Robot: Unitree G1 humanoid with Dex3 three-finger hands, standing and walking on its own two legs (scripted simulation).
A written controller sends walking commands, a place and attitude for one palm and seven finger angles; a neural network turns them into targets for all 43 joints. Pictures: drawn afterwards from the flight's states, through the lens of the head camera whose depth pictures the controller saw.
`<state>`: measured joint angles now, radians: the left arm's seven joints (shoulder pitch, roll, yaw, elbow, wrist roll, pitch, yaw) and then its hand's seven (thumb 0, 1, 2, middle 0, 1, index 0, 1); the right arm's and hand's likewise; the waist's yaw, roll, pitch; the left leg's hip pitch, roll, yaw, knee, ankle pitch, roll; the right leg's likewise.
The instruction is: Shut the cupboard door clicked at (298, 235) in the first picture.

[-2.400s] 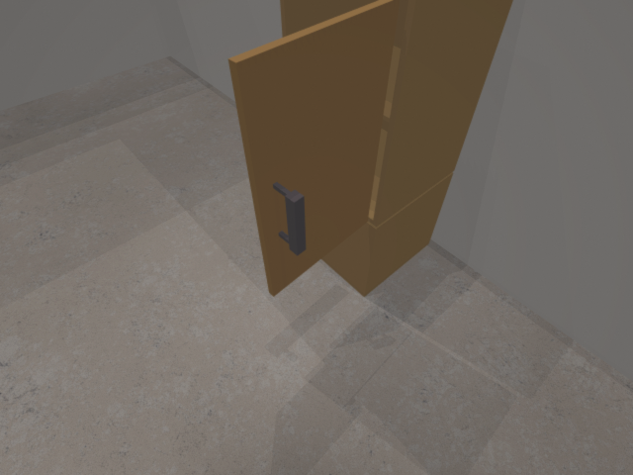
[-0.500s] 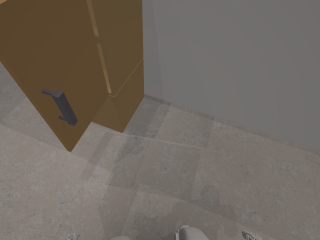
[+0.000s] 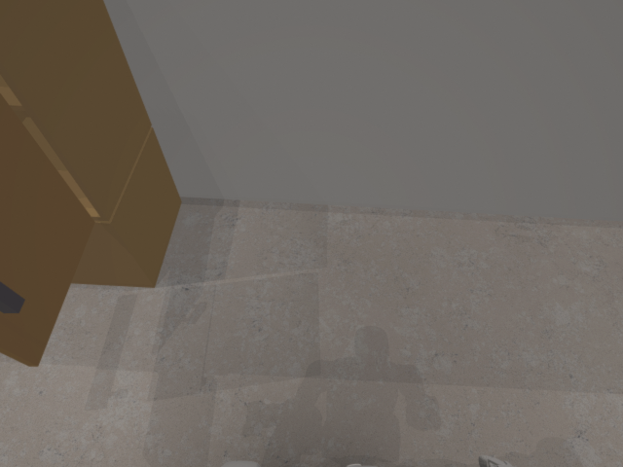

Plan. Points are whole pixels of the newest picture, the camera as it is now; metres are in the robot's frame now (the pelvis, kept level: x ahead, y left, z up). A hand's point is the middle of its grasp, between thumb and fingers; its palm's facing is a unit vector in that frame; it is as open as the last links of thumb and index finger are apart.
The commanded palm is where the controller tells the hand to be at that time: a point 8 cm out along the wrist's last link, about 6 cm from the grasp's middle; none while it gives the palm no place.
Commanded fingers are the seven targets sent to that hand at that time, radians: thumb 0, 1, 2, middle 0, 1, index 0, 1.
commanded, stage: walk around to get in front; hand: left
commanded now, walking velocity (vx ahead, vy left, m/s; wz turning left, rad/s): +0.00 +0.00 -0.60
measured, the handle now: out of the picture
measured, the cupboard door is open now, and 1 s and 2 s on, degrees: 93 93 93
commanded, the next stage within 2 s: none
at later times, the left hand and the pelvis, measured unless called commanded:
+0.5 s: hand (211, 446) +0.16 +0.16 -0.17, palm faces -0.29 -0.93 -0.23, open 7.4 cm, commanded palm none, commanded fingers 0.00 0.90 0.90 -0.20 -0.30 -0.20 -0.30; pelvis +0.01 -0.02 +0.00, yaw -18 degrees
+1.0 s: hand (275, 420) +0.20 +0.07 -0.16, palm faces -0.56 -0.79 -0.25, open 7.4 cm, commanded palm none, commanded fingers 0.00 0.90 0.90 -0.20 -0.30 -0.20 -0.30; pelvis +0.01 -0.06 +0.00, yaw -35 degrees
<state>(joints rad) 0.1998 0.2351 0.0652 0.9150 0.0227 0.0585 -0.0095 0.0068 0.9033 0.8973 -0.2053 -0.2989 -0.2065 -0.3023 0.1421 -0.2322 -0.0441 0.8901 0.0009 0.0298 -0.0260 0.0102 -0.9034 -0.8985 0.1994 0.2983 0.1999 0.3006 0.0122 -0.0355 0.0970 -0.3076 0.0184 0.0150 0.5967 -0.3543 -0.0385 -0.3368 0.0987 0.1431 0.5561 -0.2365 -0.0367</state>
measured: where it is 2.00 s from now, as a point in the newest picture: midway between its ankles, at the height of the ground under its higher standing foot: outside the picture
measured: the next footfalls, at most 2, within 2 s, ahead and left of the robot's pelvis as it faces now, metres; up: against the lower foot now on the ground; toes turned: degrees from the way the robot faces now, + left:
left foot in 0.02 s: +0.04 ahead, +0.14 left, +0.00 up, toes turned +0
right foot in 0.26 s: +0.03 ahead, -0.15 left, +0.00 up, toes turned -11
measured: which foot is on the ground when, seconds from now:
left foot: up 0.00-0.00, down 0.02-0.26, up 0.28-0.50, down 0.52-0.78, up 0.80-1.00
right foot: down 0.00-0.02, up 0.04-0.24, down 0.26-0.52, up 0.54-0.78, down 0.80-1.00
